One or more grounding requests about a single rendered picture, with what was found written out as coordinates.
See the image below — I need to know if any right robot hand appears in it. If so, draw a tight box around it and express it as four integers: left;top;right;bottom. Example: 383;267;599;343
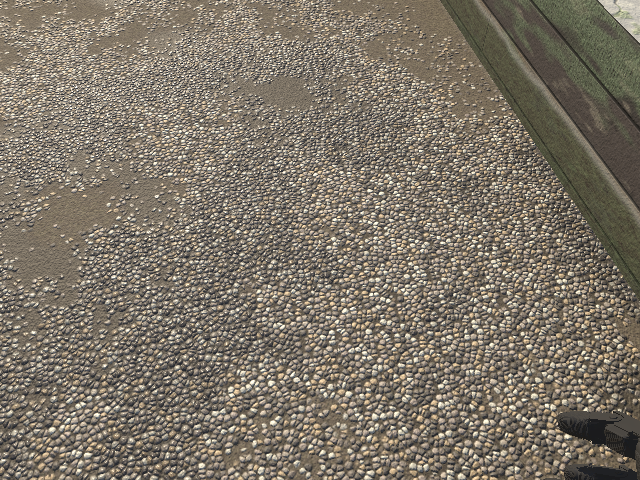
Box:
543;411;640;480

